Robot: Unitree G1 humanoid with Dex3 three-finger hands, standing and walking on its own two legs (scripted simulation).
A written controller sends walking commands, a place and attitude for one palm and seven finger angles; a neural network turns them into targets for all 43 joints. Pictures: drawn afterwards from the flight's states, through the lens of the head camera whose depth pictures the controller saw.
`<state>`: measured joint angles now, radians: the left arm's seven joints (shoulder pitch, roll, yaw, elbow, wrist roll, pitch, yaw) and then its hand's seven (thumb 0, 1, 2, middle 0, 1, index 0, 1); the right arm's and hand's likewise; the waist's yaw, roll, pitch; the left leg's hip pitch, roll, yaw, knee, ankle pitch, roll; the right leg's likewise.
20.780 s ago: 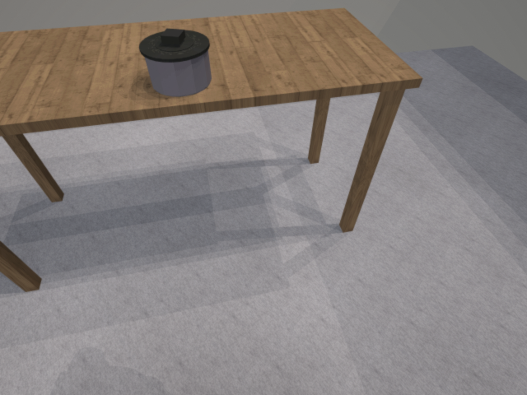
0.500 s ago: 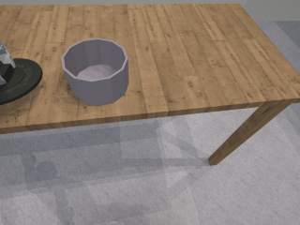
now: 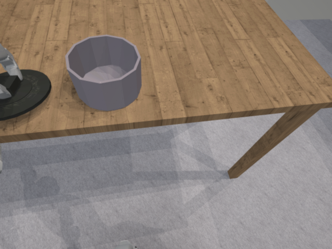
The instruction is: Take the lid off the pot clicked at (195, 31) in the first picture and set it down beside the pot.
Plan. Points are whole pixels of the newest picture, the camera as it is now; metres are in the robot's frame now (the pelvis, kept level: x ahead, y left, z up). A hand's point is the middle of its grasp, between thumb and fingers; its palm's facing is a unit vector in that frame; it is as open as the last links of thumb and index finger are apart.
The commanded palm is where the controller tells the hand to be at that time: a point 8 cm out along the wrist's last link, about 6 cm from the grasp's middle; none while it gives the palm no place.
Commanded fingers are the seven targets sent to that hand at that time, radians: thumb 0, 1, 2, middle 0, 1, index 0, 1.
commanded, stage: lower the lid onto the table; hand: left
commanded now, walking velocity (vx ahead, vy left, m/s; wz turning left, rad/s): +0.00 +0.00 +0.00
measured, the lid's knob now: (4, 85) +0.49 +0.34 +0.09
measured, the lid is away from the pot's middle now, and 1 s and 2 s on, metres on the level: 0.23 0.24 0.24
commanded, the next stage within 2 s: open the fingers wide in 0.08 s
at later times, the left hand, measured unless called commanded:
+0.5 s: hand out of the picture +0.45 +0.34 +0.11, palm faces -0.41 -0.13 -0.90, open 8.3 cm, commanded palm +0.48 +0.33 +0.18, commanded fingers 0.00 0.35 0.84 -0.61 -1.01 -0.57 -1.00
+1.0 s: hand out of the picture +0.45 +0.33 +0.13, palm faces -0.38 -0.12 -0.92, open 9.8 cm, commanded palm +0.47 +0.33 +0.18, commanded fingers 0.00 -0.07 0.77 -0.40 -0.75 -0.40 -0.75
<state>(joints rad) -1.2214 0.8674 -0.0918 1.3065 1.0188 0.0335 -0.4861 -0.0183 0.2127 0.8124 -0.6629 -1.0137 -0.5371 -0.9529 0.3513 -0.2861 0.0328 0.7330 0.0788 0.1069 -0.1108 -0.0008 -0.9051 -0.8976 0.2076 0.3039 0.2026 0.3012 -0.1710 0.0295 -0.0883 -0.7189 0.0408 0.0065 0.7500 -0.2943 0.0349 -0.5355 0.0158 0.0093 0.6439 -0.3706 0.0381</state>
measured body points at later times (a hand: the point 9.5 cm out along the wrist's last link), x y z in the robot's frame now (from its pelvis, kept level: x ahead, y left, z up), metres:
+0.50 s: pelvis +0.00 +0.00 +0.00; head +0.08 +0.02 +0.44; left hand +0.47 +0.34 +0.16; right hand +0.02 -0.28 -0.12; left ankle +0.03 +0.09 -0.71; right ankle -0.04 -0.16 -0.71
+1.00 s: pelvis +0.00 +0.00 +0.00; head +0.07 +0.01 +0.44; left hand +0.46 +0.34 +0.18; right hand +0.03 -0.29 -0.12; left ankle +0.03 +0.09 -0.71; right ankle -0.04 -0.16 -0.71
